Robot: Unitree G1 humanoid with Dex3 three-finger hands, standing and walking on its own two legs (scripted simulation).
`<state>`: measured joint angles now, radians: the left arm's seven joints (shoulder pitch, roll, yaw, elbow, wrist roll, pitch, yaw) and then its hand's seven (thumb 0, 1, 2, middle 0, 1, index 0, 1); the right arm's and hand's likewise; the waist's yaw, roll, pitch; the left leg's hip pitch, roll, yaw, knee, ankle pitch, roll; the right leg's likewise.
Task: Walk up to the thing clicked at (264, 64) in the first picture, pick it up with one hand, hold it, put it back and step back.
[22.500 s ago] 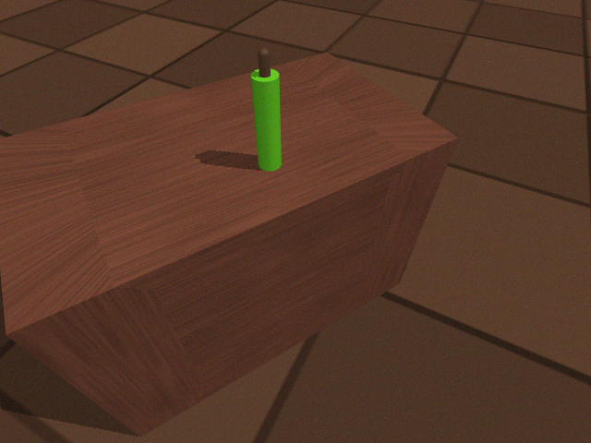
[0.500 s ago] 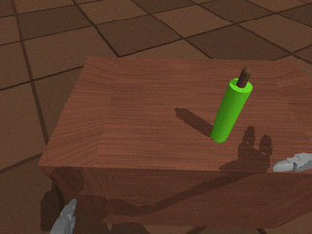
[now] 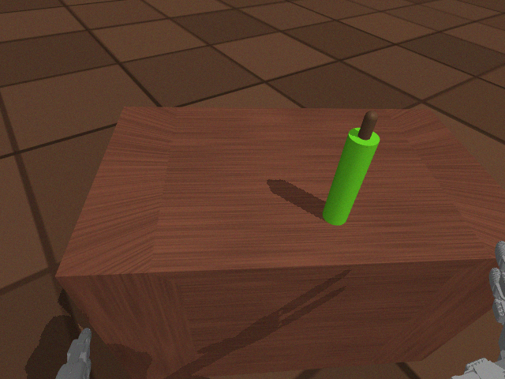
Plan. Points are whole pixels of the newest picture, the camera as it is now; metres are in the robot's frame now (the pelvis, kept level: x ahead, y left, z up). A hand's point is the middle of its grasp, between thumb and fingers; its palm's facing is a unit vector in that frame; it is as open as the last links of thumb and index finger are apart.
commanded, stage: sink last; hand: right
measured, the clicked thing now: (350, 171) +0.49 -0.20 +0.08
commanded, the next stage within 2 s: home in 0.28 s
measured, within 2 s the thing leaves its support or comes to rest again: neither
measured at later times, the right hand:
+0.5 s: hand (487, 329) +0.18 -0.27 +0.10, palm faces +0.39 +0.83 -0.41, open 17.5 cm
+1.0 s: hand out of the picture +0.16 -0.17 -0.09, palm faces +0.04 +0.98 -0.19, open 17.4 cm
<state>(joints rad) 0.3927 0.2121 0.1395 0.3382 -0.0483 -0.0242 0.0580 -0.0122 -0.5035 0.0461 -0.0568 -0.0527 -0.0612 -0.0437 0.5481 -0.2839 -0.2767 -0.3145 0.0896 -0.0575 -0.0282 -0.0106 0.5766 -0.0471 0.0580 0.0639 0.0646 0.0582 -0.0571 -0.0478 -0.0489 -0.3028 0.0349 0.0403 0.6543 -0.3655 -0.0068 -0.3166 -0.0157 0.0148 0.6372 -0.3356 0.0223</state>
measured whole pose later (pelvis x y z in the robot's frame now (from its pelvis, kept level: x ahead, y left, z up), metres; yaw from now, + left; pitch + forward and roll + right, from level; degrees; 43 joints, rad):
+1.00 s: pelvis +0.00 +0.00 +0.01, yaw +1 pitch +1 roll +0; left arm 0.21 0.18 0.00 0.58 -0.01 -0.10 0.07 0.00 0.83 0.86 -0.20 -0.29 -0.20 -0.28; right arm 0.27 -0.17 0.00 0.53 0.01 -0.10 -0.04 -0.01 0.54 -0.06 0.06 0.06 0.06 0.05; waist 0.00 0.01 0.04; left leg -0.26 0.03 0.03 0.53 -0.29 -0.01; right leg -0.27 -0.02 0.00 0.52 -0.27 0.02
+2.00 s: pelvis +0.00 -0.02 +0.02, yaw +2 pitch -3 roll +0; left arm 0.16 0.36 -0.01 1.11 0.02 0.00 -0.01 0.00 0.90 0.90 -0.20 -0.30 -0.20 -0.29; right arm 0.18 -0.36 0.03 1.11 -0.02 -0.01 -0.01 0.00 0.54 -0.05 0.06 0.06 0.06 0.05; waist 0.00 -0.02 0.03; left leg -0.10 0.04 0.01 0.36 -0.20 -0.03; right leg -0.11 -0.01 -0.02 0.36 -0.20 0.00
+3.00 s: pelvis +0.00 -0.01 +0.02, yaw +2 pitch -3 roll +0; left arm 0.13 0.35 0.00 1.14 0.01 0.00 -0.01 0.00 0.90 0.90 -0.20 -0.30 -0.20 -0.29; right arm 0.14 -0.35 0.02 1.13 -0.01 -0.01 0.00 0.00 0.50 -0.07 0.06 0.06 0.07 0.06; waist 0.00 -0.01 0.04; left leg -0.09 0.02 0.01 0.32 -0.18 -0.02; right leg -0.10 -0.02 -0.02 0.32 -0.18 0.02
